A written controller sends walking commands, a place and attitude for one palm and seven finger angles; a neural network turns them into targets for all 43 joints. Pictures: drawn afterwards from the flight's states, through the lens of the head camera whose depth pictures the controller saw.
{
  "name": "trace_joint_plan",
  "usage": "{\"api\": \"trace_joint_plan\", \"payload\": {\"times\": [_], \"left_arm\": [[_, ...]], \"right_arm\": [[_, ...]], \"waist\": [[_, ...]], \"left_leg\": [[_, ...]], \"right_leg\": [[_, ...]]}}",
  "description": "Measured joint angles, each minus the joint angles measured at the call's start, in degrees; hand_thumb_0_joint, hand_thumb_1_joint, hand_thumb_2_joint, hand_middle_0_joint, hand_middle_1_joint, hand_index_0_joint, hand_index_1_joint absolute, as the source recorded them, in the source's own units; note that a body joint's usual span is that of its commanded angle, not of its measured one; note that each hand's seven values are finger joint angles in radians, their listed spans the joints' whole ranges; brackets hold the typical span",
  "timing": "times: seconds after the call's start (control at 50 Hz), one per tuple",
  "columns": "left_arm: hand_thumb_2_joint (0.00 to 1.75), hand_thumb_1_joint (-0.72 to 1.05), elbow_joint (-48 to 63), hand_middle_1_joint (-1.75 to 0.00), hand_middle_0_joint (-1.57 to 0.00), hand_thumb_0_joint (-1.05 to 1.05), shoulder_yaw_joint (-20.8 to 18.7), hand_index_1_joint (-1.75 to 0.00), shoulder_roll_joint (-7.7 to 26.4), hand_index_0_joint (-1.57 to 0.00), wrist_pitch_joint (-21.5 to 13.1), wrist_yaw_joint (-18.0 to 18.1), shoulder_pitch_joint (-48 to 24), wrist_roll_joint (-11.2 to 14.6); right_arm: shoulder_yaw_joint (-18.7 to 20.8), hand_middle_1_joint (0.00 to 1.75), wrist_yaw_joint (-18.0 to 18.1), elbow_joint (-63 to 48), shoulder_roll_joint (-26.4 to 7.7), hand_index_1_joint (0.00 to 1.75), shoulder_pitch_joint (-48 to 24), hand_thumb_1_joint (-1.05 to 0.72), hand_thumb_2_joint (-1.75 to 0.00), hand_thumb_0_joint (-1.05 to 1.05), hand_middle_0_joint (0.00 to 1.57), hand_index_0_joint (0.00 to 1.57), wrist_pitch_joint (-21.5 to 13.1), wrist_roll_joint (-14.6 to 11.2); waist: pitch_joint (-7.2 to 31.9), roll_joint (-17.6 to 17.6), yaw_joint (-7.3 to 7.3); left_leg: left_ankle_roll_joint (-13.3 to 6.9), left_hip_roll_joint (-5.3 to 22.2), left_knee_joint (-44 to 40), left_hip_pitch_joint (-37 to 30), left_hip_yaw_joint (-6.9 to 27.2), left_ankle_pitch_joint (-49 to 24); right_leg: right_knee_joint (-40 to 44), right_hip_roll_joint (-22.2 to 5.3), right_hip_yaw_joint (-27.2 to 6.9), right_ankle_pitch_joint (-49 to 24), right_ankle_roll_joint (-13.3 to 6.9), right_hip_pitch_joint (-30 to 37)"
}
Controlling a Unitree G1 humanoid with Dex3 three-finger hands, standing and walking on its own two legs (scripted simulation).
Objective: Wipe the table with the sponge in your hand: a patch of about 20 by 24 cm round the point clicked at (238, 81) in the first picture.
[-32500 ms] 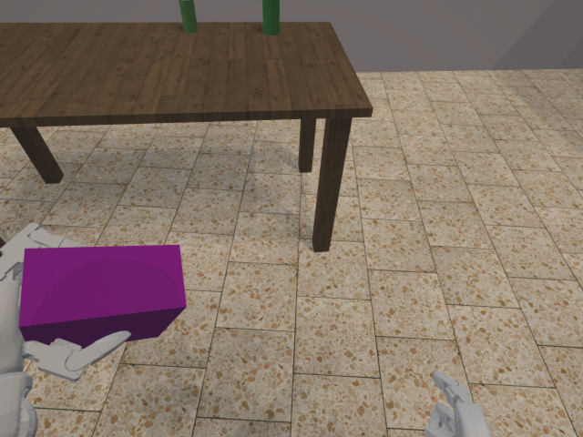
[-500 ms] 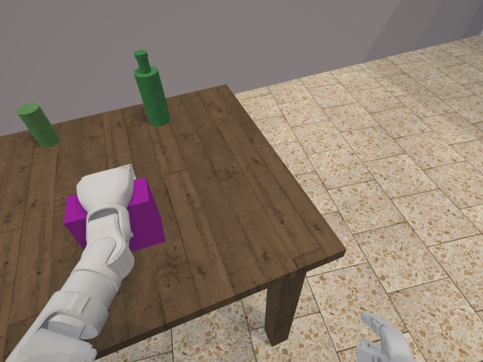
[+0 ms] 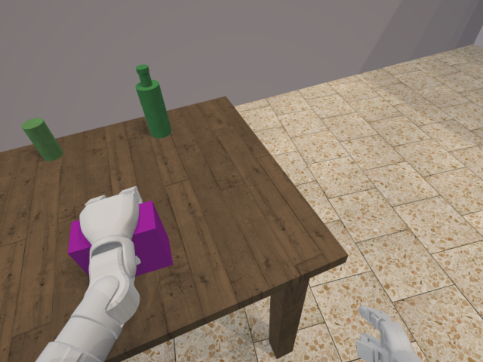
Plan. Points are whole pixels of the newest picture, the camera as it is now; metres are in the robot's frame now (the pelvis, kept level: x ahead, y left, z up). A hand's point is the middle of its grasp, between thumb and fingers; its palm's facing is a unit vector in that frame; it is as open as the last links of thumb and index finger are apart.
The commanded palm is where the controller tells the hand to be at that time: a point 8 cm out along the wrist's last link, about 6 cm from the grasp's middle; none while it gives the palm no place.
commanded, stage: wipe back along the middle lane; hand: left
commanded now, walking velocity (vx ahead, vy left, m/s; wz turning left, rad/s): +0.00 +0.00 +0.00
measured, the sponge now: (129, 250) +0.31 +0.25 +0.00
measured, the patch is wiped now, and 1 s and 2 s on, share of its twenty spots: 0.70 0.70 0.85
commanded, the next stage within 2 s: slide across to the third lane in 0.50 s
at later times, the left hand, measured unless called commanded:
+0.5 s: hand (131, 253) +0.27 +0.22 +0.06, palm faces +0.06 -0.07 -1.00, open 10.6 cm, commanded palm +0.22 +0.20 +0.08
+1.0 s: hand (140, 257) +0.27 +0.20 +0.06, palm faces +0.01 -0.07 -1.00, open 10.6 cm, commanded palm +0.24 +0.16 +0.10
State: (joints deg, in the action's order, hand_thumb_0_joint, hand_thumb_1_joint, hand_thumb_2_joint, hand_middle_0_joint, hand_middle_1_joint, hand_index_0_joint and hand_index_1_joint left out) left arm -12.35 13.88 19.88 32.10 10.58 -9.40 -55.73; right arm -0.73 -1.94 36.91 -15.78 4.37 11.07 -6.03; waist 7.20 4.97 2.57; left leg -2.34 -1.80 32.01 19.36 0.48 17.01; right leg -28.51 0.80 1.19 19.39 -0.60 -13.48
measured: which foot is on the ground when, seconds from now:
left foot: down 0.00-1.00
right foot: down 0.00-1.00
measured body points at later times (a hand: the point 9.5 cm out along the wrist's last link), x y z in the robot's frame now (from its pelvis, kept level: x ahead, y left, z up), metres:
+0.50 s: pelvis -0.01 -0.01 +0.00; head -0.03 -0.05 +0.45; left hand +0.27 +0.22 +0.11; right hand +0.23 -0.22 -0.08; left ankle -0.01 +0.09 -0.73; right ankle -0.05 -0.12 -0.73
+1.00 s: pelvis -0.02 -0.03 +0.00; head -0.04 -0.07 +0.45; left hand +0.26 +0.20 +0.11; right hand +0.22 -0.23 -0.09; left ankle -0.01 +0.09 -0.73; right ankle -0.05 -0.12 -0.73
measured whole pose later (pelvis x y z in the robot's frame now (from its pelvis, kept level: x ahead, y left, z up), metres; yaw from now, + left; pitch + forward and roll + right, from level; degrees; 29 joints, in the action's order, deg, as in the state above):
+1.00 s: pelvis -0.02 -0.03 +0.00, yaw +1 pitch +1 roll +0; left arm -8.7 18.9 17.4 35.2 7.1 -7.8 -56.4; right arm -1.0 -1.0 37.7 -15.1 1.3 8.7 -5.7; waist 5.2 5.5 4.6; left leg -0.5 -1.2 31.5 17.1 1.7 15.3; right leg -31.0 1.5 2.4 19.7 -2.5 -12.3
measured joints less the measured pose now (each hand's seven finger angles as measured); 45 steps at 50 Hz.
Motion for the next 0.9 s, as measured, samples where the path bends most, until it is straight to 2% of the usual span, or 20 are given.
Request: {"api": "trace_joint_plan", "payload": {"times": [0.12,0.26,0.38,0.6,0.78,0.9], "left_arm": [[1.05,-0.50,2.40,-1.39,-0.58,0.00,2.37,-1.37,-1.49,-0.63,2.45,-0.32,0.70,-1.01],[1.05,-0.51,3.83,-1.39,-0.59,0.00,3.21,-1.36,-1.94,-0.63,2.84,-1.00,1.79,-1.20],[1.05,-0.50,5.43,-1.39,-0.59,0.00,2.67,-1.36,-1.45,-0.64,2.70,-1.35,3.62,-0.98],[1.05,-0.50,10.35,-1.39,-0.58,0.00,1.98,-1.35,-1.16,-0.64,2.37,-0.99,8.92,-0.83],[1.05,-0.51,8.18,-1.38,-0.59,0.00,2.46,-1.34,-1.13,-0.65,4.13,-2.30,6.12,-0.34],[1.05,-0.51,6.87,-1.37,-0.60,-0.01,3.78,-1.33,-1.57,-0.66,3.59,-3.18,4.63,-0.31]], "right_arm": [[-0.39,0.30,-0.52,-1.00,0.45,0.29,-2.63,-0.91,-0.90,0.02,0.19,0.20,0.09,-0.15],[-1.36,0.30,-0.61,-1.67,1.50,0.29,-4.42,-0.91,-0.90,0.02,0.19,0.20,0.29,-0.11],[-1.94,0.30,-0.45,-1.67,1.80,0.29,-4.31,-0.91,-0.90,0.02,0.20,0.20,0.38,-0.10],[-1.01,0.30,-0.54,-1.05,0.25,0.29,-2.81,-0.91,-0.90,0.02,0.19,0.20,0.19,0.03],[-0.26,0.30,0.39,-0.19,-0.04,0.29,-2.50,-0.91,-0.90,0.02,0.19,0.20,-0.54,0.23],[-0.12,0.30,0.72,0.23,0.16,0.29,-2.57,-0.91,-0.90,0.02,0.19,0.20,-1.50,0.35]], "waist": [[-0.47,0.01,1.02],[-0.48,0.15,1.71],[-0.70,-0.07,1.57],[-1.02,0.45,1.18],[-1.73,0.31,1.09],[-1.81,0.63,1.39]], "left_leg": [[0.04,-0.27,0.39,-0.25,0.26,-0.03],[0.33,-0.16,0.62,-0.49,0.35,-0.06],[0.74,0.20,0.58,-1.20,0.31,0.02],[1.22,0.75,0.37,-2.03,-0.07,-0.04],[1.61,0.92,-0.11,-2.11,0.31,-0.82],[1.71,0.79,-0.36,-2.45,0.75,-1.20]], "right_leg": [[-0.96,-0.24,0.30,0.42,-0.10,0.12],[-1.76,-0.14,0.39,0.71,-0.38,0.10],[-1.98,0.22,0.31,0.85,-0.78,0.61],[-2.34,0.73,-0.13,0.88,-1.26,0.97],[-2.44,0.93,0.24,0.51,-1.73,0.88],[-2.33,0.84,0.68,0.39,-1.82,1.31]]}}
